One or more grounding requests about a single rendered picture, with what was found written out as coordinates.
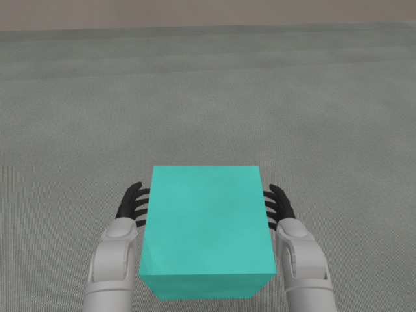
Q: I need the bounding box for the carton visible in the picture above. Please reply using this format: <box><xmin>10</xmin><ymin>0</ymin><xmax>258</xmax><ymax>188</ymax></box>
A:
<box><xmin>138</xmin><ymin>166</ymin><xmax>277</xmax><ymax>300</ymax></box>

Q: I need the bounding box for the robot left forearm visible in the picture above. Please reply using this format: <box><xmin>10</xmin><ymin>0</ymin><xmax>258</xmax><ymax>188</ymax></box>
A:
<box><xmin>82</xmin><ymin>217</ymin><xmax>139</xmax><ymax>312</ymax></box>

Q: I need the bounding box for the robot right hand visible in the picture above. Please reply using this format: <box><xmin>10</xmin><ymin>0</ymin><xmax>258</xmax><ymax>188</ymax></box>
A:
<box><xmin>263</xmin><ymin>184</ymin><xmax>296</xmax><ymax>231</ymax></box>

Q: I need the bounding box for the robot left hand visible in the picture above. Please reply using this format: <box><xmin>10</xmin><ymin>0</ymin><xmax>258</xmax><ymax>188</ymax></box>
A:
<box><xmin>115</xmin><ymin>182</ymin><xmax>150</xmax><ymax>228</ymax></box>

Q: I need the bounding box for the robot right forearm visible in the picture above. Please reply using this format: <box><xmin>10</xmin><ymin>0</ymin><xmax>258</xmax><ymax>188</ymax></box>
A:
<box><xmin>276</xmin><ymin>218</ymin><xmax>337</xmax><ymax>312</ymax></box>

